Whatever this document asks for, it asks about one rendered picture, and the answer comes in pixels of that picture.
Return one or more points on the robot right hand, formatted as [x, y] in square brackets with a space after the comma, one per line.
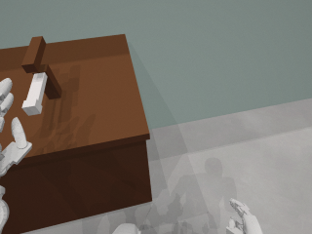
[249, 223]

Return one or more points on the counter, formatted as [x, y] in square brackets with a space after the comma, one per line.
[88, 146]

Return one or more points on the robot left hand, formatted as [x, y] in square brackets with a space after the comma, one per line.
[15, 151]

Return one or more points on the left robot forearm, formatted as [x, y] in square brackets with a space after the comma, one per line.
[4, 209]

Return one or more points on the tap lever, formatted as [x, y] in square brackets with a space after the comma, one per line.
[33, 103]

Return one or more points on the robot left thigh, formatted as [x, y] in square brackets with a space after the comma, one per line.
[126, 228]

